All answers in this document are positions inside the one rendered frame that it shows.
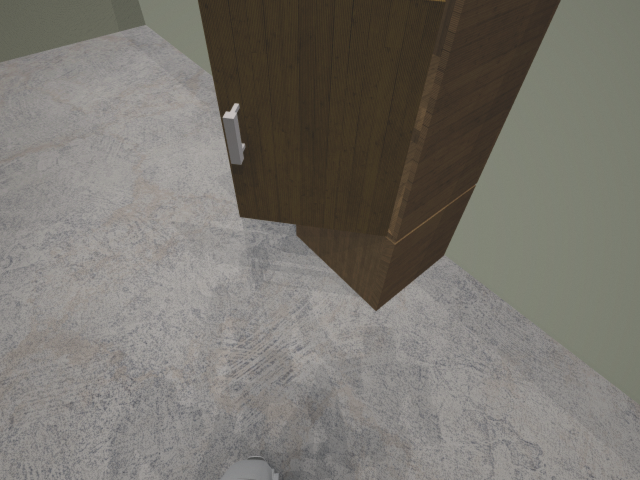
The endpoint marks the cupboard door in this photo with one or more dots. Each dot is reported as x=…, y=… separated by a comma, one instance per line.
x=329, y=92

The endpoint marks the robot left shin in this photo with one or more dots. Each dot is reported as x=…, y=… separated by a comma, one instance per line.
x=256, y=458

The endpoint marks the handle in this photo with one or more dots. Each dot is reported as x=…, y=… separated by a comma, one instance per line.
x=232, y=131

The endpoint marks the left robot thigh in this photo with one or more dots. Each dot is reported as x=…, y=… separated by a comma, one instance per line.
x=250, y=470

